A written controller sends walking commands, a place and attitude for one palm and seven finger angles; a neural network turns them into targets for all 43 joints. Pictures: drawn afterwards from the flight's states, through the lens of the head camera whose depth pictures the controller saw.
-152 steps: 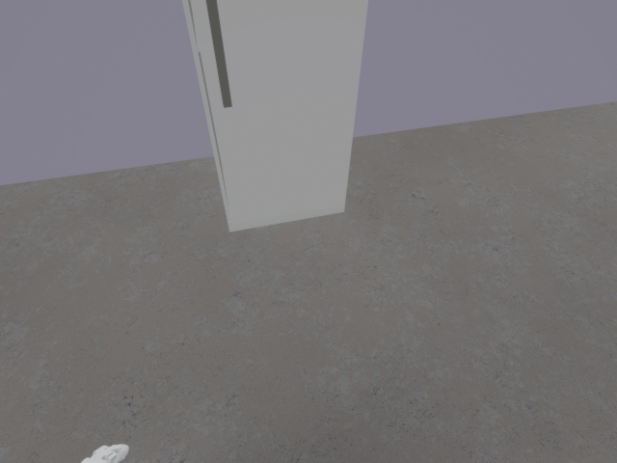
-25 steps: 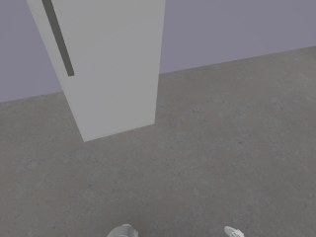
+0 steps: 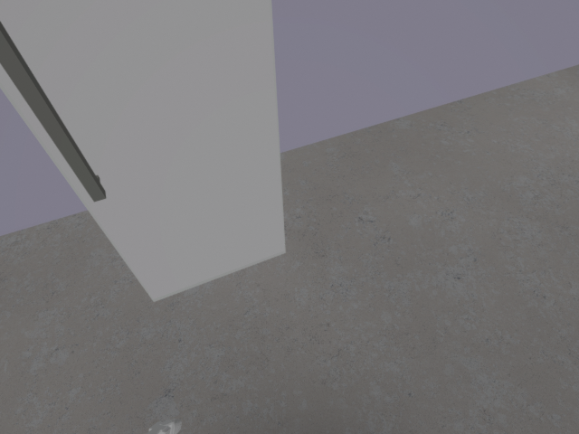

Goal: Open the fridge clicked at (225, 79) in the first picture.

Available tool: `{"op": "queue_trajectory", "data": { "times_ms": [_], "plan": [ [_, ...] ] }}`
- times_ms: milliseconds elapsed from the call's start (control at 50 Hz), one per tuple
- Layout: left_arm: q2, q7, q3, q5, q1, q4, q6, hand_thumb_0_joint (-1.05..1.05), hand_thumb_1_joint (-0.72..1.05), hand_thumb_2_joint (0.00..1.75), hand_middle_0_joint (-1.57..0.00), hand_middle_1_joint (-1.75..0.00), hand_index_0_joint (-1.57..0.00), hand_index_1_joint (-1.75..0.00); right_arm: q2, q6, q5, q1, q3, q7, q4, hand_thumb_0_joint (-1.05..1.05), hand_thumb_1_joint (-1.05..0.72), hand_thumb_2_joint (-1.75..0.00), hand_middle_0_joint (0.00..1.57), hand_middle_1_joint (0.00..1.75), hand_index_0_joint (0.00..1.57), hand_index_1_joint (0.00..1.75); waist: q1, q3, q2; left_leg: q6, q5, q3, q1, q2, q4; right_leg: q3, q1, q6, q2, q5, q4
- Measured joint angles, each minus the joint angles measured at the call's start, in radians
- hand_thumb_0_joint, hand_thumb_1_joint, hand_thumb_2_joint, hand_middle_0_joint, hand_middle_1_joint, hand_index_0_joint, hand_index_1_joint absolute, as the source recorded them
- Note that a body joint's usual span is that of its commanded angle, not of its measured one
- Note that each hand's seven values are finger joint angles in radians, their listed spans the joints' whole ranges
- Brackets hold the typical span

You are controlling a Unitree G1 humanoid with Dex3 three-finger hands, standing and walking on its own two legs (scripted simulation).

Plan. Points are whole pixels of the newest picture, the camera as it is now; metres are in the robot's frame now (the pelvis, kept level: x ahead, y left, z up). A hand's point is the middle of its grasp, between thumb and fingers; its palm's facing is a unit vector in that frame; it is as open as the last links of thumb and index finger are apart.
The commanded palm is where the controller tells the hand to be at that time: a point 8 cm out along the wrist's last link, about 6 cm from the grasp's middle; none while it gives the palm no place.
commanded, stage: turn to face it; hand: left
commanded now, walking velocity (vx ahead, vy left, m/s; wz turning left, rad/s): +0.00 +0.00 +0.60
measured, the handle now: (50, 112) +0.64 +0.44 +0.11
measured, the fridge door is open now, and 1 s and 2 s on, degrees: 0 0 0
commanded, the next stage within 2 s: take the last steps up to it in 0.60 s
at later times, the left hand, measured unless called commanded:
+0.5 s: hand out of the picture -0.01 +0.26 -0.18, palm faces +0.30 -0.93 -0.23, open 7.3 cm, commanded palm none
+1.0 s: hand out of the picture +0.00 +0.18 -0.15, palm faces +0.41 -0.89 -0.22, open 7.3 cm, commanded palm none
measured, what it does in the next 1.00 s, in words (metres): steps on the spot, turning left: left foot, then right foot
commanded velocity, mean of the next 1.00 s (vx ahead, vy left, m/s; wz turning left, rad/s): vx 0.10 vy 0.00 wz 0.27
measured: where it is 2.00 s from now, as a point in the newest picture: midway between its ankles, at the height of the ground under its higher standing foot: (248, 429)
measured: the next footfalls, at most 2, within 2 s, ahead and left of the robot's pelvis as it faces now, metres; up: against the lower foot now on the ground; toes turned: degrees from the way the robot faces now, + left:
left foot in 0.36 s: +0.06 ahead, +0.15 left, +0.00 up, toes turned +21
right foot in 0.88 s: +0.09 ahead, -0.07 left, +0.00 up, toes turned +16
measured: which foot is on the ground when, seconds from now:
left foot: up 0.00-0.34, down 0.36-0.88, up 0.90-1.00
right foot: down 0.00-0.36, up 0.38-0.86, down 0.88-1.00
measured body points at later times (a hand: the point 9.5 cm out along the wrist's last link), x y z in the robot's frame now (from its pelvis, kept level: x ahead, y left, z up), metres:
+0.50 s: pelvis +0.01 +0.05 +0.00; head +0.04 +0.09 +0.45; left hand -0.03 +0.31 -0.16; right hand +0.20 -0.18 -0.11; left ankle +0.02 +0.13 -0.73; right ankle +0.02 -0.11 -0.66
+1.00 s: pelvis +0.04 +0.01 +0.01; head +0.04 -0.01 +0.46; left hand -0.03 +0.23 -0.13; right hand +0.13 -0.20 -0.15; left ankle +0.01 +0.14 -0.67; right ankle +0.05 -0.08 -0.73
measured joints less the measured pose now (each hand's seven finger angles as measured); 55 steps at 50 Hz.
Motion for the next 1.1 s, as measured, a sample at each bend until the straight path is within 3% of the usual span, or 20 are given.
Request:
{"op": "queue_trajectory", "data": {
  "times_ms": [40,80,140,220,320,360,400,440,500,560,700,840,880,940,1020,1100],
  "plan": [
    [-0.012,0.003,-0.006,-0.001,-0.007,-0.013,-0.007,0.0,0.92,0.9,-0.2,-0.29,-0.2,-0.3,-0.007,0.015,0.0,-0.023,-0.007,0.001,-0.015,0.01,-0.91,-0.9,0.2,0.3,0.2,0.3,-0.003,0.013,0.007,-0.022,-0.081,-0.027,-0.085,-0.002,0.208,-0.033,0.018,-0.013,-0.015,-0.011,-0.003],
    [-0.018,0.009,-0.004,-0.007,-0.004,-0.025,-0.007,0.0,0.92,0.9,-0.2,-0.29,-0.2,-0.3,-0.019,0.028,-0.001,-0.052,-0.015,0.006,-0.03,0.01,-0.91,-0.9,0.2,0.3,0.2,0.3,0.005,0.016,0.005,-0.04,-0.076,-0.034,-0.155,0.008,0.367,-0.058,0.043,-0.013,-0.028,-0.007,-0.026],
    [-0.005,0.018,0.005,-0.006,0.004,-0.04,-0.005,-0.02,0.93,0.9,-0.2,-0.29,-0.2,-0.3,-0.048,0.04,-0.005,-0.097,-0.028,0.013,-0.059,0.01,-0.91,-0.9,0.2,0.3,0.2,0.3,0.016,0.01,0.001,-0.059,-0.03,-0.041,-0.217,0.034,0.452,-0.098,0.074,-0.007,-0.043,-0.002,-0.056],
    [0.023,0.016,0.009,0.006,0.026,-0.04,0.009,-0.02,0.93,0.9,-0.2,-0.29,-0.2,-0.3,-0.091,0.05,-0.009,-0.166,-0.042,0.018,-0.103,0.01,-0.91,-0.9,0.2,0.3,0.2,0.3,0.032,0.005,-0.015,-0.07,-0.005,-0.028,-0.218,0.059,0.361,-0.137,0.094,0.006,-0.069,-0.014,-0.058],
    [0.069,0.006,0.02,0.013,0.063,-0.033,0.028,-0.01,0.92,0.9,-0.2,-0.29,-0.2,-0.3,-0.131,0.043,-0.007,-0.243,-0.043,0.021,-0.16,0.01,-0.91,-0.9,0.2,0.3,0.19,0.3,0.065,0.021,-0.045,-0.059,0.011,0.005,-0.14,0.06,0.131,-0.175,0.088,0.035,-0.106,-0.054,0.007],
    [0.089,0.001,0.025,0.008,0.086,-0.028,0.037,-0.01,0.92,0.9,-0.2,-0.29,-0.2,-0.3,-0.144,0.033,-0.008,-0.26,-0.04,0.024,-0.186,0.01,-0.91,-0.9,0.2,0.3,0.19,0.3,0.074,0.022,-0.053,-0.05,0.095,0.02,-0.081,0.053,-0.001,-0.188,0.071,0.053,-0.123,-0.086,0.064],
    [0.116,-0.001,0.033,0.001,0.096,-0.018,0.058,0.0,0.92,0.9,-0.2,-0.29,-0.2,-0.3,-0.14,0.016,-0.01,-0.278,-0.036,0.023,-0.204,0.01,-0.91,-0.9,0.2,0.3,0.19,0.3,0.081,0.031,-0.083,0.001,0.104,0.025,-0.089,0.029,0.006,-0.124,0.015,0.071,-0.138,-0.182,0.191],
    [0.135,0.001,0.038,0.001,0.1,-0.008,0.08,0.0,0.92,0.9,-0.2,-0.29,-0.2,-0.3,-0.133,0.005,-0.011,-0.286,-0.022,0.019,-0.216,0.01,-0.91,-0.9,0.2,0.3,0.2,0.3,0.089,0.039,-0.091,0.037,0.091,0.021,-0.086,0.023,0.003,-0.029,-0.057,0.076,-0.102,-0.272,0.363],
    [0.145,-0.004,0.042,0.002,0.097,0.005,0.088,0.0,0.92,0.9,-0.19,-0.29,-0.19,-0.3,-0.119,0.002,-0.011,-0.281,-0.008,0.006,-0.218,0.01,-0.91,-0.9,0.2,0.3,0.2,0.3,0.088,0.037,-0.082,0.044,0.133,0.001,-0.058,0.013,-0.079,0.045,-0.134,0.082,-0.066,-0.208,0.525],
    [0.146,-0.01,0.039,0.001,0.099,0.004,0.08,0.0,0.92,0.9,-0.19,-0.29,-0.19,-0.3,-0.102,0.002,-0.006,-0.27,0.004,0.002,-0.209,0.01,-0.91,-0.9,0.2,0.3,0.2,0.3,0.089,0.031,-0.074,0.052,0.183,-0.014,-0.024,-0.004,-0.169,0.082,-0.166,0.093,-0.053,-0.127,0.563],
    [0.123,-0.004,0.026,-0.004,0.095,0.004,0.079,0.0,0.91,0.9,-0.19,-0.29,-0.19,-0.3,-0.059,0.007,-0.005,-0.224,0.017,0.002,-0.177,0.01,-0.9,-0.9,0.21,0.3,0.2,0.3,0.074,0.013,-0.055,0.055,0.232,-0.042,0.018,-0.037,-0.254,0.104,-0.115,0.103,-0.033,-0.13,0.411],
    [0.067,-0.008,0.004,-0.003,0.089,0.007,0.054,0.0,0.91,0.9,-0.19,-0.29,-0.19,-0.3,-0.071,0.016,-0.014,-0.168,0.001,0.002,-0.126,0.01,-0.92,-0.9,0.21,0.3,0.2,0.3,0.046,-0.015,-0.02,0.034,0.215,-0.058,0.01,-0.052,-0.216,0.086,0.027,0.066,0.009,-0.146,0.104],
    [0.052,-0.012,-0.003,0.005,0.105,0.006,0.031,0.0,0.91,0.9,-0.19,-0.29,-0.19,-0.3,-0.076,0.018,-0.01,-0.14,-0.005,0.003,-0.108,0.01,-0.91,-0.9,0.21,0.3,0.2,0.3,0.047,-0.033,-0.012,0.024,0.146,-0.064,-0.021,-0.055,-0.137,0.076,0.092,0.04,0.019,-0.096,-0.028],
    [0.017,-0.008,-0.015,0.007,0.143,0.011,0.008,0.0,0.91,0.9,-0.2,-0.29,-0.2,-0.3,-0.087,0.037,-0.014,-0.105,-0.015,0.013,-0.075,0.01,-0.91,-0.9,0.2,0.3,0.2,0.3,0.055,-0.052,0.015,0.012,0.01,-0.087,-0.113,-0.045,0.109,0.046,0.124,-0.011,0.034,-0.052,-0.055],
    [0.0,-0.002,-0.015,-0.001,0.22,0.047,-0.016,0.0,0.92,0.9,-0.2,-0.29,-0.2,-0.3,-0.09,0.031,-0.021,-0.089,-0.027,0.029,-0.055,0.01,-0.91,-0.9,0.2,0.3,0.2,0.3,0.058,-0.062,0.003,-0.004,0.119,-0.079,-0.214,-0.008,0.32,0.041,0.199,-0.019,0.036,-0.004,-0.176],
    [-0.019,-0.005,-0.021,-0.003,0.275,0.091,-0.029,0.0,0.92,0.9,-0.2,-0.29,-0.2,-0.3,-0.093,0.019,-0.019,-0.08,-0.036,0.03,-0.05,0.01,-0.91,-0.9,0.2,0.3,0.2,0.3,0.051,-0.051,0.008,-0.025,0.212,-0.085,-0.266,0.042,0.358,0.016,0.257,-0.02,0.044,0.011,-0.252]
  ]
}}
